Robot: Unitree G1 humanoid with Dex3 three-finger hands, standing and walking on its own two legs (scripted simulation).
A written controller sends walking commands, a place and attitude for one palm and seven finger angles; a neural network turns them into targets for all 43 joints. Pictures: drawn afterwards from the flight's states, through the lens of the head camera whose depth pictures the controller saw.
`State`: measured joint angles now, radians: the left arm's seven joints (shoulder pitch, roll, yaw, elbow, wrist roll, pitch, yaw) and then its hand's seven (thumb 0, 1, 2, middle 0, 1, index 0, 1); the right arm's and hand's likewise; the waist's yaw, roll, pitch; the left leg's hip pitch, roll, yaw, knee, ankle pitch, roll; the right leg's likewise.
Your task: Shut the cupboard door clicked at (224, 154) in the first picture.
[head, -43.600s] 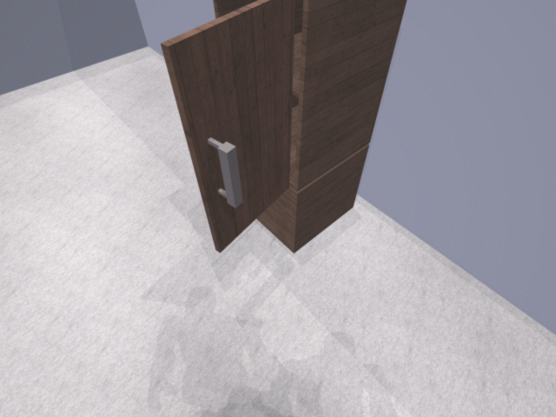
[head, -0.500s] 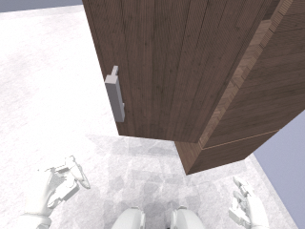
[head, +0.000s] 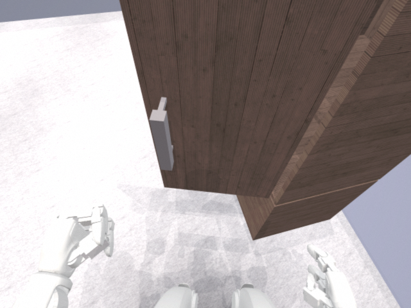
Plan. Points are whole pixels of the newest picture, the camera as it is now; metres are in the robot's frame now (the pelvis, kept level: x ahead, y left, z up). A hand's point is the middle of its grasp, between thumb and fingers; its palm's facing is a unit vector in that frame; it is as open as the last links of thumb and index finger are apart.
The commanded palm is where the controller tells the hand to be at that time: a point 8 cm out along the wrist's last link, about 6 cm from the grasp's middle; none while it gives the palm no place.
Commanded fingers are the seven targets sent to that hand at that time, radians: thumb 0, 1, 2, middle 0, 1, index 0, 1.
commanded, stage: raise the hand and make a fist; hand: left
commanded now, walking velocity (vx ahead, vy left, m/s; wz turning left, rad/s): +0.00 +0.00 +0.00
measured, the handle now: (165, 135) +0.45 +0.13 +0.05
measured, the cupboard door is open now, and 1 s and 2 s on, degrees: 69 69 69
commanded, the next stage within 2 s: bring the fist close to the handle in 0.26 s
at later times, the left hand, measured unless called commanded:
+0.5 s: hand (117, 237) +0.23 +0.17 +0.05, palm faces -0.03 -1.00 -0.03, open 3.1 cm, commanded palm +0.22 +0.22 +0.05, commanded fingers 0.00 0.90 0.90 -1.30 -1.50 -1.30 -1.50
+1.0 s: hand (153, 198) +0.30 +0.12 +0.05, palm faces -0.06 -1.00 -0.02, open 3.1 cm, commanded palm +0.29 +0.18 +0.05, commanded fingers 0.00 0.90 0.90 -1.30 -1.50 -1.30 -1.50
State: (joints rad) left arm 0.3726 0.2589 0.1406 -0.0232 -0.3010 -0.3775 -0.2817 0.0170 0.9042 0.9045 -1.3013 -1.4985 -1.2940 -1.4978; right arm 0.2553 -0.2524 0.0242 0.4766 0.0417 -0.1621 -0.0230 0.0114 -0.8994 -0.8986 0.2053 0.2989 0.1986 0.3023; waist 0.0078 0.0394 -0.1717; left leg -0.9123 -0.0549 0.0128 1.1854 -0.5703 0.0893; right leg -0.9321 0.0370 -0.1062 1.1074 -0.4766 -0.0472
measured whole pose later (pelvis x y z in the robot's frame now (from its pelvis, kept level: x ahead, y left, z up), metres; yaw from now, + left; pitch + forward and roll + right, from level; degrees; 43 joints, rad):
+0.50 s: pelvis +0.00 -0.01 +0.00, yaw +0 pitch +17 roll -3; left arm 0.35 0.24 0.10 0.00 -0.28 -0.40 -0.24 0.02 0.90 0.90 -1.30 -1.50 -1.30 -1.50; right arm 0.23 -0.25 0.03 0.48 0.04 -0.17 -0.02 0.01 -0.90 -0.90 0.20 0.30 0.20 0.30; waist 0.01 0.04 -0.18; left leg -0.93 -0.05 0.01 1.19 -0.57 0.08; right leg -0.95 0.04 -0.11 1.12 -0.48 -0.06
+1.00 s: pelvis +0.01 -0.02 +0.00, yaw +0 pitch +18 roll -1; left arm 0.09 0.20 0.04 0.16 -0.20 -0.36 -0.12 0.02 0.90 0.90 -1.30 -1.50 -1.30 -1.50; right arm 0.25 -0.25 0.02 0.52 0.04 -0.11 0.00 0.01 -0.90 -0.90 0.20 0.30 0.20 0.30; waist -0.02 0.03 -0.18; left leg -0.90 -0.05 0.02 1.15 -0.56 0.07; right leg -0.94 0.04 -0.09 1.10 -0.48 -0.07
